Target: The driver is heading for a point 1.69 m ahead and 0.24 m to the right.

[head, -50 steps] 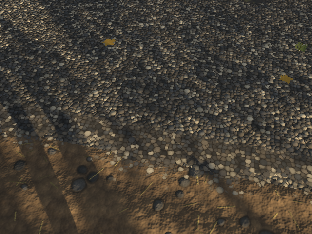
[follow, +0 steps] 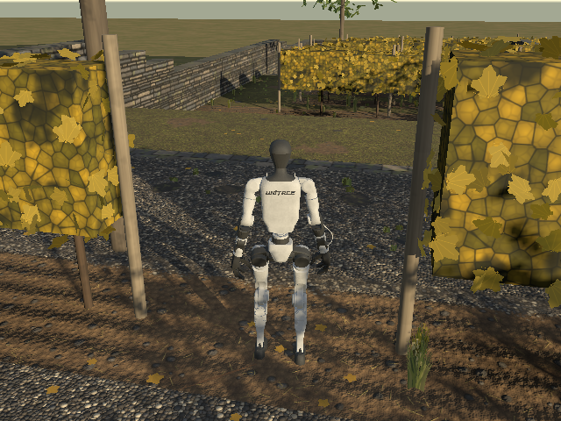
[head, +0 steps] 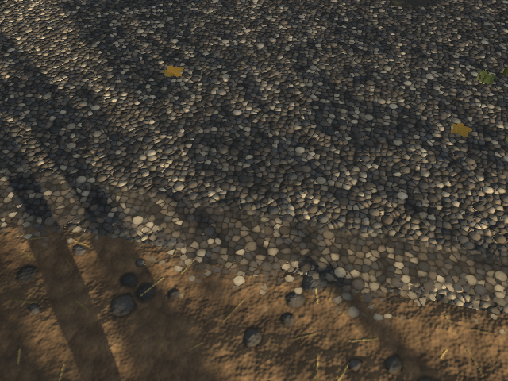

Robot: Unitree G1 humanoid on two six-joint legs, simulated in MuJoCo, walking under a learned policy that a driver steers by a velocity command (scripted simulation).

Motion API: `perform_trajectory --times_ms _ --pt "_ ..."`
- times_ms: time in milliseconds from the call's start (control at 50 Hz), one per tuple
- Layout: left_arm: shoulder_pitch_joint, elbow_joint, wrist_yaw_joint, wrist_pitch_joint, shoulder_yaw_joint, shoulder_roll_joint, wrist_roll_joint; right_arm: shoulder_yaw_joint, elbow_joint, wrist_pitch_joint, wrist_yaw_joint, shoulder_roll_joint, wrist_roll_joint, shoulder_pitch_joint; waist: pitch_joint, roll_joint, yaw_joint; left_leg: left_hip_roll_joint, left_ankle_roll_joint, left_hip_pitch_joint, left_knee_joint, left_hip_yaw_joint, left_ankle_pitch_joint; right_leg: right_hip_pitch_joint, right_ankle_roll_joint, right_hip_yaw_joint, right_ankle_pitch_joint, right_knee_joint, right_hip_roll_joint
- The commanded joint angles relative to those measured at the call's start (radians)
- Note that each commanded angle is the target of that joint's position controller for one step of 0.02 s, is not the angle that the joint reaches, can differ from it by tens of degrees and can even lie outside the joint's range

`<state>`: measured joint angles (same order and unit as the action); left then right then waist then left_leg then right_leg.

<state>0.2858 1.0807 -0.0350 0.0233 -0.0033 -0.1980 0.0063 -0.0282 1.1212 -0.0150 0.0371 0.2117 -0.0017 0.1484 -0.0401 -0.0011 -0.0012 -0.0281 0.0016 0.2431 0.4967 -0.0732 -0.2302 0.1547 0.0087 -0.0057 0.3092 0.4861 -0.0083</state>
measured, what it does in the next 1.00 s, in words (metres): walks ahead: right foot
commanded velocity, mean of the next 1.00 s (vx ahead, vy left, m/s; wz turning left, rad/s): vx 0.38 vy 0.00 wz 0.00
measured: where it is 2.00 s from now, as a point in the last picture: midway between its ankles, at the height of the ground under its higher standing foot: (256, 240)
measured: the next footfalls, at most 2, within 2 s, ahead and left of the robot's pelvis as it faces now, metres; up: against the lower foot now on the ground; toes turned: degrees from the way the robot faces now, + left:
right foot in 0.74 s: +0.46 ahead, -0.10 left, +0.00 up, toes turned -3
left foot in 1.28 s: +0.77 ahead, +0.13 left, +0.00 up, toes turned +3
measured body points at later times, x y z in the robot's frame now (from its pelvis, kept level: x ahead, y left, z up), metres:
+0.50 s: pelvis +0.13 +0.04 +0.01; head +0.14 +0.05 +0.46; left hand +0.25 +0.30 -0.12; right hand +0.06 -0.20 -0.13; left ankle +0.05 +0.13 -0.74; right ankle +0.19 -0.11 -0.66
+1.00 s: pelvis +0.42 -0.03 +0.01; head +0.43 -0.03 +0.46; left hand +0.44 +0.24 -0.13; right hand +0.54 -0.29 -0.12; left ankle +0.50 +0.15 -0.66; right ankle +0.42 -0.10 -0.74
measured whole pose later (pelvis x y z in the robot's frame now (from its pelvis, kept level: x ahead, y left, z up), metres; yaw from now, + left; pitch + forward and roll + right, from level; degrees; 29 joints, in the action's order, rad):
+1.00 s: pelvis +0.42 -0.03 +0.01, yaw +0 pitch +0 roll -1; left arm 0.31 0.98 0.03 0.10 -0.05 -0.24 0.01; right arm -0.06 0.93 0.08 0.02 0.27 -0.01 0.17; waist -0.01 -0.04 -0.04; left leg 0.14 -0.03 0.66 1.03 -0.04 -0.17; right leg 0.15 0.08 -0.07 0.14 0.28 -0.08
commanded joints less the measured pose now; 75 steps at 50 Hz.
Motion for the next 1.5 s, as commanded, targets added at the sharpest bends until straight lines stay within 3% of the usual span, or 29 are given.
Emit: perform_trajectory --times_ms 20,80,120,160,260,280,300,320,360,420,540,640,700,740,760,780,800,840,880,960,1080,1180,1240,1280,1300,1320,1360,1400,1500 --pt "0.085 -0.005 -0.003 0.005 -0.014 -0.085 0.0 -0.011 -0.015 0.006 0.004 0.09 0.001 0.029 0.021 0.008 0.001 0.02 -0.038 -0.063 -0.066 -0.007 0.045 0.08 0.014 0.021 0.002 -0.115 0.024" --pt "0.095 -0.02 -0.012 0.001 -0.035 -0.144 -0.017 -0.017 -0.028 0.017 0.003 0.104 -0.008 0.019 -0.069 0.069 -0.015 -0.031 -0.053 0.096 0.033 0.051 -0.352 0.123 0.096 0.135 0.441 -0.181 0.083" --pt "0.146 -0.017 -0.012 0.018 -0.058 -0.205 -0.029 -0.01 -0.063 0.053 -0.01 0.068 -0.014 -0.032 -0.116 0.168 -0.039 -0.02 -0.047 0.222 0.214 0.105 -0.229 0.076 0.197 0.382 0.563 -0.311 0.265" --pt "0.127 -0.033 -0.008 0.035 -0.066 -0.207 -0.023 -0.013 -0.082 0.081 -0.025 0.071 -0.021 -0.054 -0.156 0.152 -0.033 0.051 -0.064 0.29 0.327 0.074 -0.21 0.079 0.244 0.48 0.474 -0.348 0.355" --pt "0.035 -0.087 0.012 0.038 -0.065 -0.186 -0.041 -0.039 0.005 0.104 -0.037 0.088 -0.028 0.188 -0.052 0.093 0.085 -0.009 -0.063 -0.2 -0.019 0.143 -0.02 0.242 0.124 0.165 0.124 -0.136 0.157" --pt "-0.004 -0.109 0.017 0.046 -0.052 -0.147 -0.034 -0.057 0.029 0.104 -0.034 0.138 -0.024 0.318 -0.008 -0.047 0.138 0.12 -0.106 -0.336 -0.118 -0.066 -0.099 0.346 0.077 0.059 -0.009 0.132 0.076" --pt "0.001 -0.148 0.016 0.066 -0.035 -0.074 -0.027 -0.082 0.038 0.106 -0.036 0.259 -0.027 0.45 0.063 -0.311 0.156 0.352 -0.247 -0.483 -0.278 -0.499 -0.21 0.555 0.019 -0.047 0.132 0.468 -0.038" --pt "-0.024 -0.163 0.016 0.08 -0.041 -0.097 -0.047 -0.059 0.036 0.122 -0.042 0.205 -0.007 0.42 0.04 -0.23 0.13 0.432 -0.315 -0.432 -0.33 -0.674 -0.305 0.651 0.032 0.068 0.249 0.687 -0.016" --pt "-0.042 -0.167 0.031 0.099 -0.048 -0.123 -0.061 -0.029 -0.024 0.142 -0.05 0.119 -0.006 0.262 -0.056 -0.088 0.06 0.363 -0.251 -0.353 -0.327 -0.452 -0.253 0.736 0.078 0.098 0.066 0.772 0.085" --pt "-0.063 -0.169 0.043 0.097 -0.068 -0.143 -0.033 -0.006 -0.045 0.128 -0.054 0.079 0.001 0.238 -0.054 -0.072 0.028 0.258 -0.178 -0.279 -0.349 -0.192 0.086 0.651 0.064 0.053 -0.099 0.632 0.137" --pt "-0.301 -0.269 0.054 0.08 -0.038 -0.07 -0.027 -0.011 -0.062 0.107 -0.017 0.148 0.005 0.298 -0.093 -0.063 0.067 0.205 -0.184 -0.157 -0.406 -0.025 0.267 0.558 -0.002 -0.035 -0.297 0.251 0.097" --pt "-0.409 -0.324 0.077 0.083 -0.035 -0.1 -0.038 -0.023 -0.049 0.104 -0.014 0.16 -0.016 0.358 -0.117 -0.079 0.065 0.261 -0.172 -0.257 -0.395 0.004 0.316 0.493 0.038 -0.032 -0.341 0.072 0.065" --pt "-0.297 -0.31 0.082 0.088 -0.064 -0.162 -0.035 -0.038 -0.064 0.088 -0.013 0.193 -0.007 0.322 -0.002 -0.118 -0.025 0.28 -0.137 -0.357 -0.211 0.033 0.739 0.309 0.09 -0.059 -0.263 0.06 0.006" --pt "0.032 -0.218 0.068 0.079 -0.107 -0.243 -0.038 -0.03 -0.09 0.075 -0.016 0.174 0.007 0.29 0.201 -0.112 -0.182 0.209 -0.087 -0.17 0.208 0.082 0.774 -0.161 0.155 -0.011 -0.243 0.085 0.033" --pt "0.17 -0.187 0.061 0.072 -0.129 -0.336 -0.007 0.001 -0.11 0.089 -0.029 0.053 0.01 0.405 0.379 0.122 -0.138 0.053 -0.029 0.216 0.621 0.109 0.316 -0.556 0.299 0.435 -0.038 0.037 0.304" --pt "0.172 -0.178 0.065 0.069 -0.11 -0.289 -0.01 0.012 -0.092 0.121 -0.039 0.029 -0.008 0.414 0.478 0.242 -0.128 -0.042 -0.026 0.365 0.846 -0.026 -0.302 -0.609 0.36 0.81 0.087 -0.186 0.414" --pt "0.076 -0.187 0.067 0.074 -0.091 -0.23 -0.019 -0.015 -0.128 0.143 -0.045 0.121 -0.037 0.312 0.302 0.192 -0.113 0.026 -0.05 0.472 0.927 -0.062 -0.273 -0.47 0.3 0.706 0.13 -0.219 0.375" --pt "-0.091 -0.216 0.073 0.087 -0.07 -0.163 -0.009 -0.025 -0.166 0.153 -0.032 0.145 -0.041 0.181 0.102 0.031 -0.046 0.129 -0.068 0.429 0.833 -0.008 -0.103 -0.12 0.242 0.413 -0.056 -0.27 0.303" --pt "-0.142 -0.21 0.083 0.097 -0.057 -0.12 0.004 -0.034 -0.157 0.122 -0.021 0.112 -0.021 0.221 0.066 0.061 0.023 0.179 -0.069 0.307 0.738 -0.015 -0.042 0.05 0.219 0.271 -0.147 -0.323 0.238" --pt "-0.069 -0.17 0.065 0.102 -0.066 -0.165 0.0 -0.039 -0.198 0.094 -0.014 0.104 -0.009 0.143 0.0 0.052 0.032 0.202 -0.034 0.38 0.574 0.007 0.058 0.11 0.247 0.175 -0.212 -0.396 0.22" --pt "0.05 -0.14 0.032 0.087 -0.071 -0.197 -0.015 -0.031 -0.274 0.112 -0.033 0.084 -0.006 -0.099 -0.025 0.041 -0.04 0.152 -0.009 0.403 0.175 0.063 0.36 0.023 0.198 0.07 -0.281 -0.4 0.179" --pt "0.143 -0.097 0.028 0.063 -0.079 -0.206 -0.024 -0.022 -0.33 0.121 -0.061 0.092 -0.018 -0.231 -0.053 0.042 -0.077 0.122 -0.029 0.439 0.039 0.064 0.296 -0.164 0.19 0.077 -0.313 -0.329 0.244" --pt "0.123 -0.098 0.024 0.046 -0.089 -0.227 -0.025 -0.034 -0.337 0.13 -0.075 0.133 -0.021 -0.185 -0.012 0.074 -0.027 0.086 -0.069 0.339 -0.002 0.085 0.174 -0.243 0.163 0.083 -0.514 -0.227 0.274" --pt "0.09 -0.114 0.024 0.036 -0.079 -0.206 -0.018 -0.077 -0.262 0.132 -0.067 0.212 -0.018 0.075 0.153 0.073 0.103 0.041 -0.122 -0.036 -0.013 0.122 0.177 -0.168 0.117 0.017 -0.758 0.078 0.195" --pt "0.104 -0.143 0.023 0.039 -0.06 -0.169 0.002 -0.099 -0.225 0.129 -0.057 0.294 -0.004 0.267 0.315 -0.045 0.155 0.241 -0.194 -0.356 0.017 -0.111 0.189 0.051 0.08 -0.033 -0.476 0.409 0.128" --pt "0.23 -0.14 0.037 0.064 -0.024 -0.03 -0.007 -0.106 -0.199 0.123 -0.065 0.338 -0.003 0.312 0.432 -0.317 0.077 0.436 -0.35 -0.666 -0.117 -0.595 -0.024 0.448 0.024 0.012 0.216 0.724 -0.061" --pt "0.054 -0.167 0.042 0.103 -0.063 -0.199 -0.055 -0.065 -0.229 0.127 -0.061 0.193 -0.01 0.199 0.24 -0.159 0.103 0.375 -0.261 -0.508 -0.197 -0.464 -0.052 0.622 0.061 0.117 0.173 0.839 0.038" --pt "-0.018 -0.178 0.029 0.102 -0.07 -0.186 -0.034 -0.05 -0.254 0.128 -0.063 0.148 0.004 0.071 0.111 -0.04 0.043 0.307 -0.236 -0.24 -0.254 -0.268 0.153 0.543 0.052 0.079 0.021 0.738 0.122" --pt "-0.022 -0.192 0.025 0.054 -0.07 -0.123 -0.019 -0.052 -0.22 0.136 -0.057 0.162 0.006 0.097 0.042 -0.054 -0.016 0.261 -0.249 -0.084 -0.365 -0.106 0.274 0.494 0.016 0.064 -0.098 0.567 0.169"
